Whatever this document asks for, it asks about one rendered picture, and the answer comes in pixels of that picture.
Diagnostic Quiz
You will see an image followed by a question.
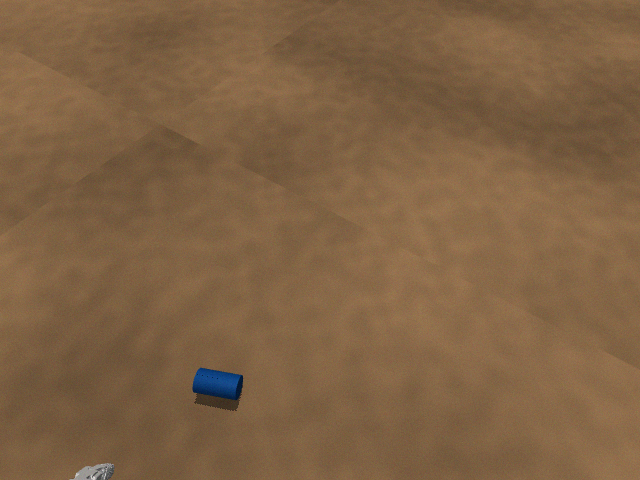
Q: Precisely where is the can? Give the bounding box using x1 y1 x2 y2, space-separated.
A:
193 368 243 400

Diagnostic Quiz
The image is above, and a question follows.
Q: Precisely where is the left robot hand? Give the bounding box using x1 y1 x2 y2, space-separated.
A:
69 463 115 480

